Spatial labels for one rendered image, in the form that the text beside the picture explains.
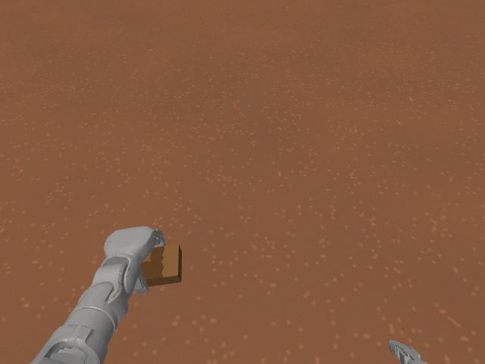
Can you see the small box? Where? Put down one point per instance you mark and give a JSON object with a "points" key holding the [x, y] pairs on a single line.
{"points": [[163, 265]]}

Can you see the right robot hand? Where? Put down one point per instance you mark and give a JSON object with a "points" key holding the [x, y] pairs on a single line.
{"points": [[406, 355]]}

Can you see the left robot arm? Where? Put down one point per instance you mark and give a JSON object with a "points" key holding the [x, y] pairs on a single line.
{"points": [[84, 337]]}

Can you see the left robot hand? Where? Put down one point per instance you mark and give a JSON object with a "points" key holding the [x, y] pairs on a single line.
{"points": [[138, 242]]}

